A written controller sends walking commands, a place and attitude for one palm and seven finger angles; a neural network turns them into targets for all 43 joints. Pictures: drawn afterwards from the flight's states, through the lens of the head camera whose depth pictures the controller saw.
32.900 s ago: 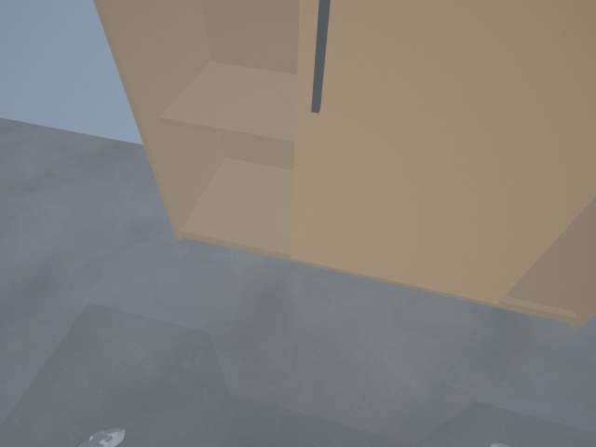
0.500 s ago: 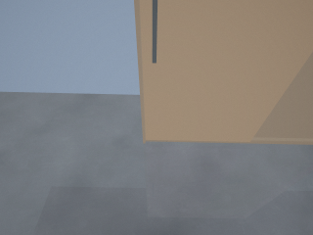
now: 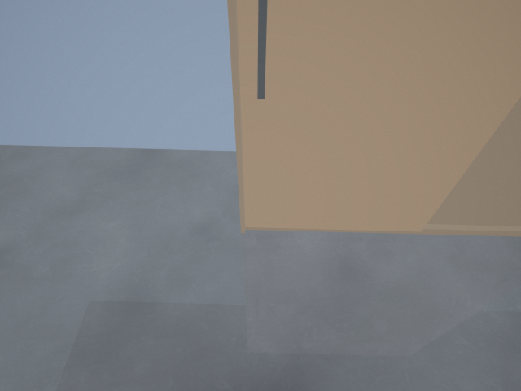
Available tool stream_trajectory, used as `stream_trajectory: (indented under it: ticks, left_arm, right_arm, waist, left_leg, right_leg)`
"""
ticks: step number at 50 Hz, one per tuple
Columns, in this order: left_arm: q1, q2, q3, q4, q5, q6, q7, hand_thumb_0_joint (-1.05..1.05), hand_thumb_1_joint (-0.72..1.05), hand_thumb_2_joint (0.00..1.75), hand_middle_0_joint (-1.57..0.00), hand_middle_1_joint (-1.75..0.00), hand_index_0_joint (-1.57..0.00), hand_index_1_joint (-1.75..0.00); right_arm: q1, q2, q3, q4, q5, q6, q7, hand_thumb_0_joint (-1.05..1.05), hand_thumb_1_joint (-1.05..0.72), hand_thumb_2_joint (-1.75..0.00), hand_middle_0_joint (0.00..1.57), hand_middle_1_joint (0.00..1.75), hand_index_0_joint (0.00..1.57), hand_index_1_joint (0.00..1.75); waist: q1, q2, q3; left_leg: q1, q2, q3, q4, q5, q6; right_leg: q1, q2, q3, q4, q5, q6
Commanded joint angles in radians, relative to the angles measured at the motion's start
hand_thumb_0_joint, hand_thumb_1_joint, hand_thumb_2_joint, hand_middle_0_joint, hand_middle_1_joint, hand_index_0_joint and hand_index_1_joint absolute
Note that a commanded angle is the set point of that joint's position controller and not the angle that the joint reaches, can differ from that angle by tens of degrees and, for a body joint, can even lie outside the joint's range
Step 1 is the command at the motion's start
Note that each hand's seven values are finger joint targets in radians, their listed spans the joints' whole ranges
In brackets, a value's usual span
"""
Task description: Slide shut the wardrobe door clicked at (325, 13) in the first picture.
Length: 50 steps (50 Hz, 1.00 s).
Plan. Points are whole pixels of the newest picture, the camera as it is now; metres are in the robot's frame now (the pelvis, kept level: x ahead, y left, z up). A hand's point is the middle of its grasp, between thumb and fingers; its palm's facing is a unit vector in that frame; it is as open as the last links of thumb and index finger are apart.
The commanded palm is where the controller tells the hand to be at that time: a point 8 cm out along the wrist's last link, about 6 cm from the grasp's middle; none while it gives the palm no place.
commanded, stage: look to check the result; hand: right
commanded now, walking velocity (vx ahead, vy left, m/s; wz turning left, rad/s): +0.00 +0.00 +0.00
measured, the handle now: (262, 40) +0.85 +0.06 +0.13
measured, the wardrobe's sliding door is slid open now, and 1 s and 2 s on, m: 0.00 0.00 0.00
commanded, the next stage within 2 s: stand and wait in 0.12 s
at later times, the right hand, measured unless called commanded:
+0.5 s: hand out of the picture +0.07 -0.22 -0.17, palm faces -0.01 +0.96 -0.28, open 7.4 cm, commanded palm none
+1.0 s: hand out of the picture +0.10 -0.22 -0.16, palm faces -0.01 +0.95 -0.31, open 7.4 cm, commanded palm none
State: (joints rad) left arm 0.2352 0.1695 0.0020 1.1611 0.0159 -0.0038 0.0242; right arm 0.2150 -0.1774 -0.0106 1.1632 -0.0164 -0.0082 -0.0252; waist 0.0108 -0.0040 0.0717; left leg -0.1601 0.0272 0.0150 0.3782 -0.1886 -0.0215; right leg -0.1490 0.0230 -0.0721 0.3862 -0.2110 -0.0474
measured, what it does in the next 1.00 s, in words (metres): stands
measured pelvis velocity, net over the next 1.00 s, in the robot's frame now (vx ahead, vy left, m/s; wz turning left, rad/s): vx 0.03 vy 0.01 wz -0.01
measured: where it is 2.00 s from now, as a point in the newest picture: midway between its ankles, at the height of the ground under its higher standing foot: outside the picture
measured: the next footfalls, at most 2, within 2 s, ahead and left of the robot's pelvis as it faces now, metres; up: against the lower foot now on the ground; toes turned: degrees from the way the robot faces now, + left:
none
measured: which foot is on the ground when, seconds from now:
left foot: down 0.00-1.00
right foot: down 0.00-1.00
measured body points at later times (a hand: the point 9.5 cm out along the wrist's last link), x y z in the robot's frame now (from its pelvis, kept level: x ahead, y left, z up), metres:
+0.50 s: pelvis +0.01 +0.01 +0.00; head +0.03 +0.01 +0.45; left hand +0.07 +0.27 -0.15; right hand +0.07 -0.27 -0.14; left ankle +0.01 +0.13 -0.74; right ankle +0.00 -0.08 -0.74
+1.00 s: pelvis +0.03 +0.01 +0.00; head +0.05 +0.01 +0.45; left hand +0.10 +0.30 -0.14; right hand +0.10 -0.27 -0.14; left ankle +0.01 +0.13 -0.74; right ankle +0.00 -0.08 -0.74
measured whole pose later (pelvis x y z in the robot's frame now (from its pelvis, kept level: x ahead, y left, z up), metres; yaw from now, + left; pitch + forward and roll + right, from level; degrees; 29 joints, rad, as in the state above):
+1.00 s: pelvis +0.03 +0.01 +0.00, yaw -1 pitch -1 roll +0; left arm 0.09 0.31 0.00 1.14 0.01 -0.01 0.00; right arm 0.10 -0.31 -0.01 1.14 -0.02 -0.02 0.00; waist 0.01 0.00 0.06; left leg -0.09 0.01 0.03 0.30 -0.19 -0.01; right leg -0.08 0.01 -0.05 0.30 -0.20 -0.03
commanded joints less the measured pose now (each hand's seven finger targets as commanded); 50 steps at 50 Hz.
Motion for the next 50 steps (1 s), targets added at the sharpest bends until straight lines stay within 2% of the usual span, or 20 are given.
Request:
stream_trajectory:
  ticks: [1, 6, 10, 13, 15, 19, 20, 25, 29, 34, 40, 43, 47, 50]
  left_arm:
    - [0.020, 0.139, 0.025, -0.037, 0.000, -0.013, 0.010, 0.00, 0.90, 0.90, -0.20, -0.30, -0.20, -0.30]
    - [-0.006, 0.165, 0.029, -0.042, 0.000, -0.015, 0.007, 0.00, 0.90, 0.90, -0.20, -0.30, -0.20, -0.30]
    - [-0.026, 0.194, 0.032, -0.050, -0.002, -0.018, 0.006, 0.00, 0.90, 0.90, -0.20, -0.30, -0.20, -0.30]
    - [-0.048, 0.209, 0.032, -0.052, 0.001, -0.021, 0.005, 0.00, 0.90, 0.90, -0.20, -0.30, -0.20, -0.30]
    - [-0.059, 0.222, 0.034, -0.056, -0.002, -0.020, 0.003, 0.00, 0.90, 0.90, -0.20, -0.30, -0.20, -0.30]
    - [-0.084, 0.244, 0.034, -0.059, 0.000, -0.022, 0.002, 0.00, 0.90, 0.90, -0.20, -0.30, -0.20, -0.30]
    - [-0.091, 0.249, 0.035, -0.061, -0.002, -0.021, 0.001, 0.00, 0.90, 0.90, -0.20, -0.30, -0.20, -0.30]
    - [-0.113, 0.274, 0.038, -0.067, -0.002, -0.023, -0.002, 0.00, 0.90, 0.90, -0.20, -0.30, -0.20, -0.30]
    - [-0.132, 0.291, 0.037, -0.068, -0.001, -0.023, -0.003, 0.00, 0.90, 0.90, -0.20, -0.30, -0.20, -0.30]
    - [-0.148, 0.309, 0.035, -0.071, 0.000, -0.023, -0.004, 0.00, 0.90, 0.90, -0.20, -0.30, -0.20, -0.30]
    - [-0.157, 0.324, 0.035, -0.076, -0.003, -0.026, -0.004, 0.00, 0.90, 0.90, -0.20, -0.30, -0.20, -0.30]
    - [-0.160, 0.326, 0.035, -0.074, -0.002, -0.025, -0.004, 0.00, 0.90, 0.90, -0.20, -0.30, -0.20, -0.30]
    - [-0.165, 0.330, 0.034, -0.074, -0.001, -0.024, -0.004, 0.00, 0.90, 0.90, -0.20, -0.30, -0.20, -0.30]
    - [-0.164, 0.336, 0.035, -0.078, -0.003, -0.025, -0.004, 0.00, 0.90, 0.90, -0.20, -0.30, -0.20, -0.30]
  right_arm:
    - [0.023, -0.140, -0.020, -0.034, 0.003, -0.011, -0.006, 0.00, -0.90, -0.90, 0.20, 0.30, 0.20, 0.30]
    - [0.002, -0.165, -0.022, -0.042, 0.002, -0.013, -0.003, 0.00, -0.90, -0.90, 0.20, 0.30, 0.20, 0.30]
    - [-0.020, -0.188, -0.026, -0.049, 0.002, -0.017, -0.001, 0.00, -0.90, -0.90, 0.20, 0.30, 0.20, 0.30]
    - [-0.038, -0.204, -0.028, -0.053, 0.003, -0.019, 0.001, 0.00, -0.90, -0.90, 0.20, 0.30, 0.20, 0.30]
    - [-0.047, -0.217, -0.029, -0.058, 0.003, -0.021, 0.001, 0.00, -0.90, -0.90, 0.20, 0.30, 0.20, 0.30]
    - [-0.070, -0.236, -0.031, -0.062, 0.003, -0.022, 0.004, 0.00, -0.90, -0.90, 0.20, 0.30, 0.20, 0.30]
    - [-0.069, -0.243, -0.031, -0.064, 0.002, -0.024, 0.004, 0.00, -0.90, -0.90, 0.20, 0.30, 0.20, 0.30]
    - [-0.089, -0.266, -0.034, -0.071, 0.002, -0.028, 0.005, 0.00, -0.90, -0.90, 0.20, 0.30, 0.20, 0.30]
    - [-0.107, -0.281, -0.032, -0.072, 0.004, -0.028, 0.007, 0.00, -0.90, -0.90, 0.20, 0.30, 0.20, 0.30]
    - [-0.125, -0.296, -0.032, -0.077, 0.004, -0.028, 0.009, 0.00, -0.90, -0.90, 0.20, 0.30, 0.20, 0.30]
    - [-0.122, -0.310, -0.034, -0.081, 0.004, -0.031, 0.009, 0.00, -0.90, -0.90, 0.20, 0.30, 0.20, 0.30]
    - [-0.132, -0.312, -0.032, -0.081, 0.005, -0.029, 0.009, 0.00, -0.90, -0.90, 0.20, 0.30, 0.20, 0.30]
    - [-0.136, -0.317, -0.033, -0.080, 0.005, -0.029, 0.009, 0.00, -0.90, -0.90, 0.20, 0.30, 0.20, 0.30]
    - [-0.131, -0.320, -0.034, -0.082, 0.005, -0.031, 0.009, 0.00, -0.90, -0.90, 0.20, 0.30, 0.20, 0.30]
  waist:
    - [-0.003, 0.006, -0.015]
    - [-0.004, -0.007, -0.018]
    - [-0.005, 0.015, -0.046]
    - [-0.005, -0.012, -0.064]
    - [-0.004, 0.009, -0.065]
    - [-0.005, -0.008, -0.063]
    - [-0.005, 0.012, -0.067]
    - [-0.004, 0.021, -0.090]
    - [-0.002, 0.006, -0.095]
    - [-0.002, -0.007, -0.089]
    - [-0.004, 0.017, -0.123]
    - [-0.002, -0.001, -0.118]
    - [-0.003, 0.005, -0.103]
    - [-0.004, 0.010, -0.125]
  left_leg:
    - [-0.016, 0.083, -0.072, -0.066, 0.052, 0.048]
    - [-0.012, 0.086, -0.076, -0.073, 0.053, 0.050]
    - [0.009, 0.087, -0.076, -0.073, 0.081, 0.050]
    - [0.020, 0.093, -0.077, -0.073, 0.106, 0.052]
    - [0.022, 0.093, -0.077, -0.077, 0.115, 0.053]
    - [0.030, 0.098, -0.078, -0.081, 0.127, 0.052]
    - [0.028, 0.098, -0.078, -0.085, 0.138, 0.053]
    - [0.046, 0.103, -0.080, -0.091, 0.166, 0.052]
    - [0.054, 0.108, -0.079, -0.096, 0.174, 0.052]
    - [0.061, 0.107, -0.083, -0.100, 0.178, 0.054]
    - [0.084, 0.111, -0.078, -0.098, 0.231, 0.054]
    - [0.083, 0.112, -0.079, -0.099, 0.221, 0.054]
    - [0.080, 0.113, -0.080, -0.103, 0.224, 0.055]
    - [0.093, 0.112, -0.080, -0.103, 0.243, 0.056]
  right_leg:
    - [-0.002, -0.136, 0.132, -0.095, 0.093, 0.009]
    - [0.001, -0.138, 0.133, -0.102, 0.087, 0.010]
    - [0.017, -0.143, 0.136, -0.100, 0.123, 0.009]
    - [0.033, -0.144, 0.137, -0.101, 0.151, 0.011]
    - [0.037, -0.147, 0.138, -0.100, 0.158, 0.011]
    - [0.042, -0.149, 0.139, -0.110, 0.169, 0.014]
    - [0.049, -0.149, 0.141, -0.104, 0.177, 0.013]
    - [0.066, -0.150, 0.142, -0.106, 0.197, 0.014]
    - [0.074, -0.153, 0.142, -0.112, 0.203, 0.017]
    - [0.072, -0.155, 0.143, -0.121, 0.208, 0.020]
    - [0.098, -0.158, 0.142, -0.111, 0.260, 0.019]
    - [0.100, -0.158, 0.142, -0.118, 0.255, 0.022]
    - [0.096, -0.158, 0.143, -0.122, 0.252, 0.023]
    - [0.108, -0.160, 0.139, -0.116, 0.270, 0.022]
